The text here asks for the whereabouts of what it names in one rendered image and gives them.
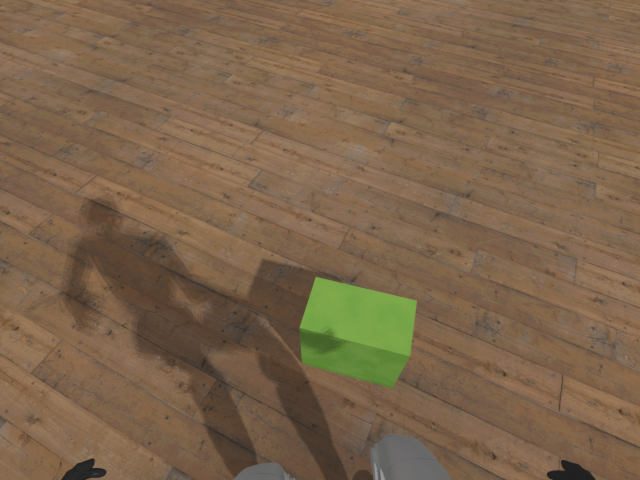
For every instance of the right robot hand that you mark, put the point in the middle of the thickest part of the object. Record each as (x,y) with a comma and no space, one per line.
(572,472)

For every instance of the right robot thigh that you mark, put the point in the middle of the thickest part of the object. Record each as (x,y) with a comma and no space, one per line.
(402,457)

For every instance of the left robot hand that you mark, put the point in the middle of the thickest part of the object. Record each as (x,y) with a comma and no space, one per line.
(83,471)

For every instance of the carton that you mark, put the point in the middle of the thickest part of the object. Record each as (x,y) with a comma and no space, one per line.
(357,332)

